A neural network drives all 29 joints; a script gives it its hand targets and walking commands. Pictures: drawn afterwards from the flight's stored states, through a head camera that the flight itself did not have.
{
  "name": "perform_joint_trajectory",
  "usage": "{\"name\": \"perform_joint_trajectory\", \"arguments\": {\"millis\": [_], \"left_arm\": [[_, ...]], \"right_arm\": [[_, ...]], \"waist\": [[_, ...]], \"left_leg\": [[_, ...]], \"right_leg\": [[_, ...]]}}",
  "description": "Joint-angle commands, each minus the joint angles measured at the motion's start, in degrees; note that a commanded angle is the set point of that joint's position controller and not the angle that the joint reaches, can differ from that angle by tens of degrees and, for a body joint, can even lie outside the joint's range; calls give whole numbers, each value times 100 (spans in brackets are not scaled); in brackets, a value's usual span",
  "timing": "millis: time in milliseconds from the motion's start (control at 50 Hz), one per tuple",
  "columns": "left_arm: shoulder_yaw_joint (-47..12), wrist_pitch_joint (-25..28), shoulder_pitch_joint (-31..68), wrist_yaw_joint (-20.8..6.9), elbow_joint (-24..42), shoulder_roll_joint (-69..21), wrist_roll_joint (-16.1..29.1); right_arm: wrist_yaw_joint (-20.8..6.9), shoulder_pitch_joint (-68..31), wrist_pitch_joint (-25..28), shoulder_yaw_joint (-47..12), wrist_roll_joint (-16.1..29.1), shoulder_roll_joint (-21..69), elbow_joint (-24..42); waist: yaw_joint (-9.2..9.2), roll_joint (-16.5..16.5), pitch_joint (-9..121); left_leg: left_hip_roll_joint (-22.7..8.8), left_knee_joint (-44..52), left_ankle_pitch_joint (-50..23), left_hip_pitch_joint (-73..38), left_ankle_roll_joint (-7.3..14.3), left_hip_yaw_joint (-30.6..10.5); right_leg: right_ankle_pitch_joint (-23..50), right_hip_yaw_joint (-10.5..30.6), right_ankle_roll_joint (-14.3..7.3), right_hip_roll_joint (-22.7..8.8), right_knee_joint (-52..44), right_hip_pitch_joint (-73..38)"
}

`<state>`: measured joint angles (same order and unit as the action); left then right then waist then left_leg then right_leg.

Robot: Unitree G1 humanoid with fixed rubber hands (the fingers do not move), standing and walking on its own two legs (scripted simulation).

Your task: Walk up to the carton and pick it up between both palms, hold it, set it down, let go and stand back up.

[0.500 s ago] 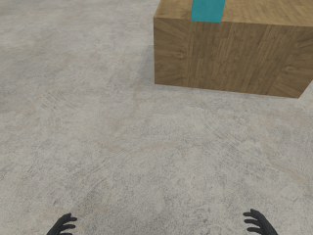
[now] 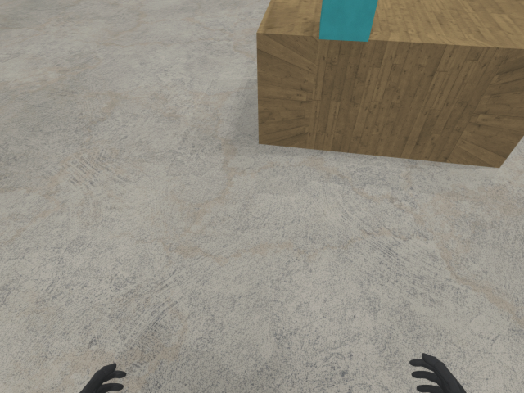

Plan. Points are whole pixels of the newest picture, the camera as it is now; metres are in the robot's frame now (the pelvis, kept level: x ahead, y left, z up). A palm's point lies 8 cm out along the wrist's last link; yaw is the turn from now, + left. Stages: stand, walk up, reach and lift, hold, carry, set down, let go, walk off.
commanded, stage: stand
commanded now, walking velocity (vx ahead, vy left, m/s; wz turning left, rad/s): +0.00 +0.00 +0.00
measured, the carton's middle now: (348, 0) +1.59 -0.33 +0.01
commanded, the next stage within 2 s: none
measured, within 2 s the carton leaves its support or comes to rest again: neither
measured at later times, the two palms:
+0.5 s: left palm out of the picture +0.11 +0.29 -0.08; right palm out of the picture +0.12 -0.27 -0.08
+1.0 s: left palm out of the picture +0.08 +0.30 -0.08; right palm out of the picture +0.09 -0.27 -0.08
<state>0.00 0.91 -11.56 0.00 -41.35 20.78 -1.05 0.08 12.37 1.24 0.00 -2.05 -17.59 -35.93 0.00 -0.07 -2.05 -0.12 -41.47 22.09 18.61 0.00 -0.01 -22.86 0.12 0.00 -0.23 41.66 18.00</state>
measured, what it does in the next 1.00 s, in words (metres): stands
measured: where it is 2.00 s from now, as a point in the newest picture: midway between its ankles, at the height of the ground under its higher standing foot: outside the picture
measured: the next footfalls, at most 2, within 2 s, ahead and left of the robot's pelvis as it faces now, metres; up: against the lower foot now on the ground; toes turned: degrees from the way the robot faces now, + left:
none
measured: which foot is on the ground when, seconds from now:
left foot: down 0.00-1.00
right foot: down 0.00-1.00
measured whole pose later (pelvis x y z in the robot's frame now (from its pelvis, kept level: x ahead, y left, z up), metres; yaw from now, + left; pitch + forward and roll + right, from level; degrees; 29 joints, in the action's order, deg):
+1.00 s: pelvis -0.02 +0.00 +0.02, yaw +0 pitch +1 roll +0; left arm 0.0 1.6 -11.6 -0.3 -50.0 21.1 -1.0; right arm -0.1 12.4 2.0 0.0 -2.0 -17.8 -44.8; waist 0.0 -0.1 1.7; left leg -0.1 -31.6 14.4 18.6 0.0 0.0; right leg -15.1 0.1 0.0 -0.2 31.7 18.0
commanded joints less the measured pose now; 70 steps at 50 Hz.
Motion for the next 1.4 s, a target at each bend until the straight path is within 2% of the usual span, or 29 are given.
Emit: {"name": "perform_joint_trajectory", "arguments": {"millis": [0, 60, 220, 300, 380, 400, 440, 480, 500, 520, 560, 640, 700, 720, 740, 820, 840, 860, 900, 940, 960, 980, 1060, 1160, 1200, 1220, 1260, 1340, 1380], "left_arm": [[421, 216, 226, 27, 227, 1100, -25], [393, 199, 351, 29, 185, 1069, -15], [379, 231, 300, 4, 34, 1061, 1], [361, 219, 371, 16, -41, 1077, -18], [356, 255, 348, -2, -123, 1060, -7], [365, 246, 420, -18, -99, 1044, 18], [360, 238, 311, 3, -184, 1047, 16], [353, 234, 342, 1, -219, 1065, 5], [352, 240, 378, 0, -256, 1096, 12], [334, 260, 329, -12, -236, 1044, 17], [327, 258, 323, -24, -289, 1090, -5], [292, 262, 327, -23, -395, 1003, 18], [330, 242, 334, -15, -439, 1076, 13], [342, 254, 353, -14, -447, 1119, 43], [308, 241, 487, -7, -455, 1132, 1], [326, 258, 355, -40, -555, 1114, -8], [303, 258, 368, -31, -606, 1087, -46], [312, 267, 359, -43, -599, 1050, 1], [295, 266, 436, -32, -611, 1009, 13], [300, 269, 375, -45, -697, 1025, -5], [289, 268, 353, -55, -720, 1077, 24], [310, 269, 354, -49, -755, 1060, -3], [246, 290, 343, -34, -800, 1000, 23], [272, 287, 313, -46, -955, 1093, 27], [242, 291, 394, -37, -947, 1011, 19], [242, 283, 276, -45, -986, 996, 42], [244, 261, 311, -45, -1031, 1040, 4], [249, 281, 294, -40, -1077, 1002, 4], [261, 263, 302, -52, -1132, 1113, 0]], "right_arm": [[37, -206, 190, 474, 90, -1375, -40], [51, -231, 202, 455, 74, -1354, -51], [47, -297, 221, 441, 80, -1367, -232], [38, -304, 217, 443, 83, -1386, -289], [19, -243, 250, 420, 88, -1322, -323], [1, -268, 260, 424, 67, -1344, -348], [2, -205, 258, 416, 85, -1364, -438], [17, -266, 234, 408, 92, -1345, -448], [4, -275, 243, 392, 112, -1299, -458], [16, -230, 234, 379, 107, -1327, -537], [4, -269, 262, 408, 97, -1356, -504], [6, -331, 259, 388, 91, -1371, -591], [-12, -181, 265, 365, 95, -1258, -681], [-5, -202, 242, 370, 89, -1308, -697], [-17, -297, 259, 372, 94, -1306, -695], [0, -266, 234, 368, 99, -1288, -801], [-6, -267, 252, 336, 109, -1264, -832], [-9, -246, 254, 372, 107, -1372, -864], [-22, -269, 262, 358, 86, -1322, -874], [-19, -186, 275, 337, 83, -1317, -960], [-15, -267, 252, 349, 88, -1353, -967], [-25, -214, 277, 324, 105, -1265, -979], [0, -325, 270, 333, 121, -1333, -1054], [-7, -229, 265, 298, 119, -1284, -1174], [-20, -230, 268, 294, 103, -1283, -1210], [-13, -315, 266, 309, 90, -1309, -1235], [-27, -320, 260, 294, 102, -1257, -1222], [-10, -308, 280, 293, 90, -1282, -1300], [-26, -298, 265, 281, 117, -1291, -1360]], "waist": [[-35, -62, 527], [58, -69, 545], [-18, 67, 793], [-8, -90, 636], [34, -7, 664], [-26, -34, 773], [-1, 153, 783], [-9, 122, 651], [32, -53, 729], [-28, 5, 651], [16, 149, 750], [-24, -84, 656], [35, 0, 713], [12, 170, 640], [61, 136, 634], [-22, -97, 740], [53, -7, 656], [-10, -117, 694], [9, 56, 723], [8, -19, 671], [-12, 110, 711], [33, 56, 841], [-37, -60, 881], [24, 102, 746], [4, -50, 846], [-65, 99, 833], [5, 28, 767], [-19, 13, 721], [-12, 172, 765]], "left_leg": [[-462, 658, -1352, -160, 393, -482], [-413, 694, -1282, -276, 359, -342], [-518, 808, -1587, -426, 389, -460], [-470, 912, -1438, -354, 369, -409], [-541, 1000, -1540, -380, 379, -452], [-576, 1055, -1523, -379, 396, -475], [-530, 1114, -1524, -435, 340, -444], [-563, 1136, -1411, -337, 361, -467], [-535, 1130, -1377, -471, 338, -442], [-560, 1170, -1381, -427, 379, -460], [-562, 1219, -1377, -540, 342, -441], [-591, 1325, -1357, -412, 366, -517], [-553, 1300, -1337, -507, 316, -454], [-541, 1368, -1225, -461, 316, -427], [-554, 1415, -1196, -459, 310, -475], [-579, 1442, -1222, -569, 299, -476], [-561, 1451, -1217, -556, 298, -461], [-556, 1474, -1243, -501, 295, -459], [-548, 1527, -1119, -523, 267, -434], [-589, 1631, -1084, -493, 291, -512], [-611, 1609, -1098, -497, 302, -482], [-622, 1616, -1179, -566, 280, -485], [-669, 1624, -1495, -653, 303, -518], [-623, 1713, -1387, -634, 256, -464], [-651, 1741, -1423, -664, 275, -490], [-658, 1740, -1368, -620, 292, -467], [-653, 1797, -1226, -591, 267, -495], [-678, 1860, -1200, -565, 275, -544], [-664, 1976, -1155, -577, 236, -544]], "right_leg": [[1387, 546, -432, -502, -786, -112], [1317, 523, -406, -511, -878, -44], [1441, 488, -393, -528, -944, -266], [1400, 499, -396, -549, -1073, -241], [1525, 520, -371, -576, -1120, -338], [1383, 444, -346, -528, -1068, -377], [1454, 485, -363, -535, -1122, -396], [1394, 493, -374, -562, -1216, -409], [1286, 512, -377, -599, -1286, -315], [1303, 467, -365, -550, -1285, -310], [1315, 523, -347, -570, -1303, -312], [1268, 477, -339, -564, -1419, -358], [1219, 604, -355, -627, -1499, -360], [1157, 627, -345, -636, -1531, -323], [1108, 553, -340, -593, -1521, -288], [989, 528, -311, -582, -1635, -343], [1088, 593, -319, -632, -1712, -355], [1142, 599, -324, -637, -1670, -400], [1035, 599, -296, -642, -1731, -377], [1008, 597, -275, -618, -1743, -429], [1103, 603, -286, -654, -1758, -432], [1200, 563, -262, -609, -1717, -530], [1429, 533, -262, -635, -1748, -556], [1366, 600, -272, -668, -1848, -483], [1362, 601, -270, -663, -1825, -536], [1292, 598, -289, -660, -1845, -589], [1172, 612, -282, -663, -1910, -499], [1141, 607, -278, -667, -1950, -489], [1082, 573, -232, -655, -1961, -586]]}}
